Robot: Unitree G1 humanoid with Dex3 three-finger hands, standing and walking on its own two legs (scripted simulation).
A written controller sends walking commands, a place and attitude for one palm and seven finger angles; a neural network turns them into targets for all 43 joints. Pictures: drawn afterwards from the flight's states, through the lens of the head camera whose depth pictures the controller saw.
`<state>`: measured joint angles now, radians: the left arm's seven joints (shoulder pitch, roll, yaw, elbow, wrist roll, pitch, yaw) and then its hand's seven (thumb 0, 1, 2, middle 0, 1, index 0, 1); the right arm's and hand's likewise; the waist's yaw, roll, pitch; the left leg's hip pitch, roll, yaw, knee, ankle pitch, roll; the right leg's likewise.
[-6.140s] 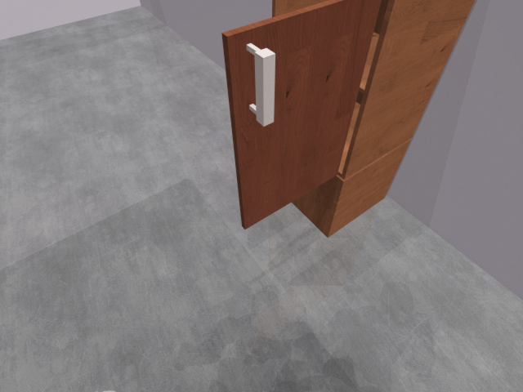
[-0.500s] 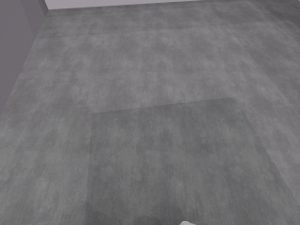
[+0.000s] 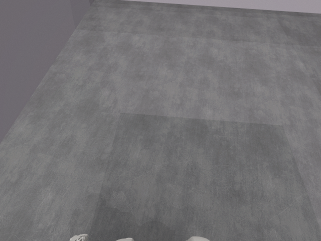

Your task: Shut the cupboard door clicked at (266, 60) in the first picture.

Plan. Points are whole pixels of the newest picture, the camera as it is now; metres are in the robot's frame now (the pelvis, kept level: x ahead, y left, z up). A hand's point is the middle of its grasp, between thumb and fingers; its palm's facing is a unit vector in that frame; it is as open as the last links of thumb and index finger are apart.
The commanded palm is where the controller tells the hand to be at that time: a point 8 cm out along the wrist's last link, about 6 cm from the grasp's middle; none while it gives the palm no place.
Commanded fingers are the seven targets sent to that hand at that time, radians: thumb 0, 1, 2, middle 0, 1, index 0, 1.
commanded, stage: walk to a spot facing it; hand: left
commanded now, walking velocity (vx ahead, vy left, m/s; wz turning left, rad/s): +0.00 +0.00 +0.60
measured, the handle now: out of the picture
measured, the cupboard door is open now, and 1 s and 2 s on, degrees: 89 89 89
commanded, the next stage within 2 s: none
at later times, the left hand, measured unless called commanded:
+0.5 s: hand out of the picture +0.01 +0.16 -0.18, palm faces +0.35 -0.90 -0.24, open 7.4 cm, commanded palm none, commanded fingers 0.00 0.90 0.90 -0.20 -0.30 -0.20 -0.30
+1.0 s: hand out of the picture +0.06 +0.12 -0.15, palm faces +0.59 -0.77 -0.23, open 7.4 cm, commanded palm none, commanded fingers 0.00 0.90 0.90 -0.20 -0.30 -0.20 -0.30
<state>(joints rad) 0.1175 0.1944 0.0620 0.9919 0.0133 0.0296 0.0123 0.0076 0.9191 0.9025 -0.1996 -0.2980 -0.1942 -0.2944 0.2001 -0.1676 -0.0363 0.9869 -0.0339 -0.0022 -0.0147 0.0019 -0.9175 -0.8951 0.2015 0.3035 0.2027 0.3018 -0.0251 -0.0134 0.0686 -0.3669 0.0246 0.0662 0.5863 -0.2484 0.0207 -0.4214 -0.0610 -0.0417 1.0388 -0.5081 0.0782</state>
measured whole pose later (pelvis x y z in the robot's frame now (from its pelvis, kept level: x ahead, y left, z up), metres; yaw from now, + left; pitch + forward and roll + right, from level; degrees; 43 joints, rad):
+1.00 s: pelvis +0.10 -0.08 +0.01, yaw +38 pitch +0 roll +2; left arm 0.18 0.17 0.03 0.88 0.03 0.00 0.02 0.01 0.91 0.90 -0.20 -0.30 -0.20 -0.30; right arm 0.15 -0.24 -0.08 0.94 -0.01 0.09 0.03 0.01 -0.91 -0.90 0.20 0.30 0.20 0.30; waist -0.03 -0.02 0.11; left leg -0.44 0.02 0.07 0.95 -0.47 -0.07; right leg -0.23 -0.14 -0.16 0.53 -0.29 0.02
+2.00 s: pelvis +0.13 -0.07 +0.00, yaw +75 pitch +1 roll +0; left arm 0.15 0.25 0.07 0.90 0.02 0.05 0.00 0.01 0.91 0.90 -0.20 -0.30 -0.19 -0.29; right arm 0.14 -0.22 -0.06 0.92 -0.03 0.05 0.01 0.00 -0.91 -0.90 0.20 0.30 0.20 0.30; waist 0.00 0.00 0.10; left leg -0.31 -0.01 -0.05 0.55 -0.25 0.00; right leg -0.42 -0.07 -0.03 0.87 -0.45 0.07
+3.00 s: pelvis +0.15 +0.03 +0.01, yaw +115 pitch +1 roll +2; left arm 0.30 0.18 0.05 0.98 0.04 -0.05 -0.01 0.01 0.91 0.90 -0.20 -0.30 -0.20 -0.30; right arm 0.12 -0.24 -0.07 0.95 -0.03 0.06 0.06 0.01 -0.91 -0.90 0.20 0.30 0.20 0.30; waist 0.02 -0.04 0.10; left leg -0.46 0.05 0.11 0.75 -0.36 -0.04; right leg -0.07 -0.17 -0.27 0.41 -0.34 0.06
